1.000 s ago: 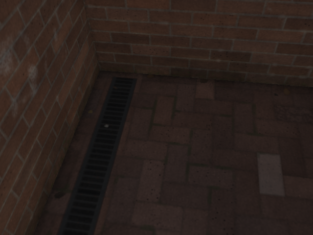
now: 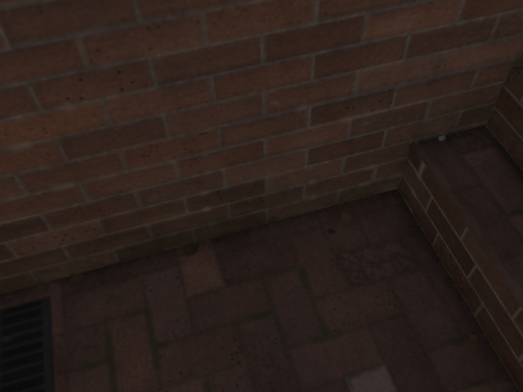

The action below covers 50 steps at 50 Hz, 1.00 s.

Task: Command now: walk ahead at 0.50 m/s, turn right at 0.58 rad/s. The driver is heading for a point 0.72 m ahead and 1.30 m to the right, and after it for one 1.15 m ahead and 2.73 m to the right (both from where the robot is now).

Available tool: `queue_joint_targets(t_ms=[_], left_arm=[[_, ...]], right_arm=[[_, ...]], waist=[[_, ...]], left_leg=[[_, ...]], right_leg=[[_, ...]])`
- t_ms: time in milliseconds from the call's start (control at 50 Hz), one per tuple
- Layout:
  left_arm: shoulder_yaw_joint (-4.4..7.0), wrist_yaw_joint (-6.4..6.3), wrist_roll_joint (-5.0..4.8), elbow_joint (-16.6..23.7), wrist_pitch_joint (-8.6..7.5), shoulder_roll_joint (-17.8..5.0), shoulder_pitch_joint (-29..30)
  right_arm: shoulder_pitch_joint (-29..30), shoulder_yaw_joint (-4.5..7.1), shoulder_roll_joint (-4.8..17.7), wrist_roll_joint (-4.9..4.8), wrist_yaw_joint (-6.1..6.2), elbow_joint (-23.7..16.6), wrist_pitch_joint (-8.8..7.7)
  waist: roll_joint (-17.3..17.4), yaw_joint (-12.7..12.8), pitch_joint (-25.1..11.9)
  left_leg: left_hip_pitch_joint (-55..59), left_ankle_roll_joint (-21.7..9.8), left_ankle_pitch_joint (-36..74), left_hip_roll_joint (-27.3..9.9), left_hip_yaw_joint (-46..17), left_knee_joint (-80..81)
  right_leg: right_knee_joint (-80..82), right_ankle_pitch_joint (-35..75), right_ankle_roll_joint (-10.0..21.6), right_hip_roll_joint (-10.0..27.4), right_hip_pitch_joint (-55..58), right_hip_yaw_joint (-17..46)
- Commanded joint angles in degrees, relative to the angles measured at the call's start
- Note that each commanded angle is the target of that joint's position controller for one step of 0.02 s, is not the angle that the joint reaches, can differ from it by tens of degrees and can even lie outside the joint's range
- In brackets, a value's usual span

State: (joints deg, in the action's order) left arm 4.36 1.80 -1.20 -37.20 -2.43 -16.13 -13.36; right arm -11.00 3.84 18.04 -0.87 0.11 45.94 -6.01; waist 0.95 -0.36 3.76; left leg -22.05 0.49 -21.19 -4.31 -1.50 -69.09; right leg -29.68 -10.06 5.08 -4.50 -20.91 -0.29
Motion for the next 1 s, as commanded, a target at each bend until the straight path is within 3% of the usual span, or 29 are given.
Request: queue_joint_targets(t_ms=[20,80,120,180,240,260,320,340,360,380,400,420,440,460,480,520,560,580,640,720,780,820,840,860,880,900,920,940,1000], left_arm=[[1.90,-0.34,0.69,4.42,-2.37,-7.54,-0.46],[1.93,-1.77,0.36,2.57,-2.46,-8.41,-2.45],[1.89,-2.70,0.07,1.25,-1.41,-8.84,-4.83],[2.87,-3.08,0.52,0.89,-0.61,-11.82,-4.07],[2.47,-2.26,0.54,-1.35,-1.20,-10.34,-6.39],[2.24,-2.10,0.17,-2.22,-1.61,-9.57,-6.97],[2.89,-2.65,-0.86,-3.01,-2.61,-9.68,-5.21],[2.82,-2.77,-0.42,-3.00,-2.35,-9.80,-3.61],[2.01,-2.67,0.80,-0.92,-2.07,-8.54,0.39],[0.18,-2.18,3.08,0.74,-1.90,-3.83,-1.28],[-1.56,-1.60,-0.63,0.95,-2.41,0.05,-11.46],[-0.81,-2.28,-1.26,-0.84,-1.91,-7.08,-8.53],[-0.25,-2.54,-0.90,0.36,-1.44,-10.59,-1.02],[-0.40,-3.25,0.28,2.10,-1.08,-10.11,3.49],[-0.36,-3.32,1.21,3.41,-0.62,-9.44,3.87],[-1.48,-3.11,0.85,5.59,0.00,-4.51,5.93],[-2.08,-3.44,0.19,7.55,0.16,-1.66,5.96],[-2.26,-3.18,0.01,7.73,0.09,-1.99,6.31],[-1.80,-2.70,0.90,10.90,0.55,-2.31,9.94],[-1.90,-0.88,0.76,13.22,1.64,-1.19,15.62],[-0.43,-0.18,0.54,13.73,2.79,-4.70,14.48],[-0.06,-0.13,1.72,12.45,3.19,-5.18,9.81],[1.37,-0.59,1.98,10.32,2.80,-7.27,3.23],[3.16,-1.56,1.53,7.83,2.67,-12.34,-4.85],[3.78,-2.24,1.67,7.11,3.25,-19.35,-5.20],[2.96,-1.98,2.97,9.12,2.30,-13.95,-6.20],[2.79,-2.19,4.51,6.52,2.97,-13.60,-4.73],[1.11,-2.00,3.99,6.30,3.07,-9.22,-0.25],[0.12,-1.84,2.73,6.28,2.42,-7.66,4.94]], right_arm=[[0.30,1.76,8.22,1.51,0.05,-4.44,-0.28],[3.09,0.57,4.60,2.49,0.20,-5.59,1.66],[7.74,-0.08,3.41,2.17,-0.23,-7.45,1.03],[15.52,-0.38,3.65,2.51,-0.96,-8.96,-0.82],[18.63,-0.64,4.09,1.30,-0.27,-10.09,-0.44],[17.50,-0.43,4.97,0.59,0.12,-10.07,-0.18],[13.25,0.77,8.79,1.57,-0.05,-8.69,-1.26],[7.64,1.48,10.05,1.78,0.12,-7.19,-1.75],[-2.66,1.86,11.24,3.08,0.49,-4.17,-1.62],[-13.15,1.99,13.10,3.15,0.52,-2.86,-0.87],[-14.91,2.94,15.36,4.38,-0.21,-0.90,-0.28],[-10.96,2.13,10.70,3.61,-0.15,-2.12,-0.43],[-7.76,1.04,6.41,3.36,0.80,-3.18,-0.07],[-4.43,0.53,6.42,3.74,1.65,-3.30,0.47],[-2.93,0.58,7.13,3.62,2.09,-2.24,0.49],[-3.52,0.46,7.17,3.44,2.45,-0.34,0.20],[-4.41,0.12,6.74,2.13,2.57,2.04,-0.34],[-5.48,-0.16,5.41,1.74,2.26,2.96,-0.92],[-3.72,0.62,8.16,-0.09,2.22,3.22,-1.50],[-3.76,0.21,8.73,-0.14,3.29,2.29,-0.75],[-3.81,0.85,10.31,-0.42,2.51,0.78,0.68],[-2.84,1.12,11.28,-0.57,3.16,-0.25,1.65],[-3.76,0.80,11.22,-0.14,3.88,-0.26,2.20],[-3.78,-0.25,8.96,2.57,4.37,-3.03,1.94],[-7.48,-3.19,1.44,5.15,3.16,-6.30,0.64],[-7.98,-2.05,6.34,3.30,2.37,-3.57,-0.49],[-5.08,-2.60,1.50,4.12,1.94,-6.04,1.35],[-4.46,-3.01,1.06,4.12,2.17,-5.63,2.01],[-3.95,-3.05,0.82,3.81,1.98,-6.92,3.77]], waist=[[-3.94,-0.90,-7.08],[-2.78,-1.20,-5.50],[-3.21,0.45,-3.92],[-4.21,2.93,-0.76],[-7.29,4.76,-0.65],[-9.30,4.05,-0.09],[-8.48,1.69,-0.61],[-8.52,-1.24,-3.57],[-8.01,-6.14,-10.79],[2.37,-7.86,-22.86],[22.61,-2.82,-28.94],[12.83,-3.71,-23.42],[7.69,-5.71,-15.44],[3.01,-4.96,-10.00],[1.75,-2.81,-7.19],[1.89,-1.98,-5.18],[3.10,-0.42,-4.21],[4.38,-0.61,-5.05],[4.40,0.65,-3.81],[5.51,-0.49,-3.59],[6.49,0.21,-5.83],[5.57,2.35,-6.75],[1.48,5.20,-10.47],[-7.51,7.56,-13.66],[-23.53,1.78,-20.72],[-14.65,5.74,-26.56],[-6.57,2.90,-15.99],[-0.94,-0.12,-9.63],[-6.56,-2.77,-7.35]], left_leg=[[-14.55,0.08,6.16,-3.37,-4.15,3.94],[-14.56,3.28,8.83,-1.48,-2.30,9.43],[-16.58,4.51,14.90,-0.44,-2.30,16.94],[-9.54,5.10,25.85,2.63,-0.54,33.42],[-4.20,4.32,29.94,3.90,-1.36,39.87],[-3.69,3.69,28.28,3.22,-3.37,41.96],[0.82,0.96,22.53,3.48,-3.47,44.32],[6.37,-0.33,20.90,4.24,-2.20,46.25],[18.16,-2.11,23.03,1.93,-2.32,44.43],[40.79,-5.99,34.48,-6.81,-9.48,36.50],[52.67,-15.84,23.06,-20.00,-36.64,45.57],[46.40,-14.95,9.08,-20.31,-37.48,50.35],[38.48,-11.95,7.40,-17.38,-26.33,52.34],[29.70,-11.06,16.02,-15.31,-19.93,53.94],[24.40,-10.99,19.12,-14.52,-17.23,55.02],[18.06,-10.71,27.97,-13.37,-10.70,57.70],[15.47,-10.63,38.19,-13.53,-4.99,57.81],[15.73,-9.91,38.07,-12.39,-2.64,58.13],[14.98,-8.27,33.85,-11.72,1.50,59.45],[13.28,-5.52,27.27,-9.58,7.51,58.45],[19.46,-5.50,34.28,-12.55,7.76,51.54],[21.10,-3.72,48.70,-11.51,9.67,41.08],[18.01,-3.13,53.56,-8.72,10.73,29.40],[-2.44,-0.40,31.94,-4.92,10.88,10.60],[-23.63,1.99,-13.14,3.81,6.30,-5.11],[-24.69,1.99,-12.21,2.59,-5.40,-14.79],[-21.31,1.09,-5.74,0.03,-0.79,-13.17],[-17.01,1.83,-1.12,-1.00,-0.32,-6.60],[-3.26,0.91,3.80,1.57,3.26,7.99]], right_leg=[[17.03,14.95,10.85,15.12,17.39,22.37],[17.98,19.92,10.86,13.61,13.64,18.05],[18.77,15.80,10.66,12.31,13.42,17.06],[18.98,8.03,7.39,8.94,8.08,14.01],[17.69,4.86,5.51,9.30,8.93,16.36],[16.14,3.52,5.15,10.31,11.21,18.60],[10.47,13.02,4.06,10.90,15.50,21.99],[4.66,21.41,3.02,9.25,16.72,21.46],[-6.77,26.81,0.45,5.76,14.03,19.40],[-25.56,5.14,-2.75,1.13,2.11,16.68],[-40.74,-29.44,-4.94,-5.43,-15.70,13.74],[-46.64,-24.23,-4.82,0.41,-20.38,14.29],[-46.40,-17.79,-4.55,2.98,-21.79,10.73],[-45.11,-13.97,-5.10,5.10,-19.38,8.51],[-42.00,-10.42,-4.64,7.53,-18.14,9.24],[-40.21,-8.79,-3.92,9.04,-15.15,7.89],[-36.60,-7.72,-4.78,10.01,-16.03,7.19],[-34.65,-5.07,-5.17,9.59,-16.85,6.84],[-25.48,5.71,-6.55,10.45,-18.45,6.29],[-12.17,11.40,-5.21,8.00,-8.67,2.32],[-9.86,3.38,-2.76,7.22,-7.38,1.75],[-2.78,0.04,-0.08,4.34,-2.06,-0.60],[1.75,4.50,1.85,-0.18,7.92,-2.73],[-0.39,29.32,4.55,5.88,28.58,7.80],[2.92,38.21,14.70,17.97,41.53,30.72],[7.90,23.26,18.52,21.23,37.93,38.93],[9.45,28.16,13.95,21.84,25.54,29.18],[9.74,32.11,10.63,17.33,15.69,21.97],[10.65,39.68,4.91,9.93,2.20,12.34]])
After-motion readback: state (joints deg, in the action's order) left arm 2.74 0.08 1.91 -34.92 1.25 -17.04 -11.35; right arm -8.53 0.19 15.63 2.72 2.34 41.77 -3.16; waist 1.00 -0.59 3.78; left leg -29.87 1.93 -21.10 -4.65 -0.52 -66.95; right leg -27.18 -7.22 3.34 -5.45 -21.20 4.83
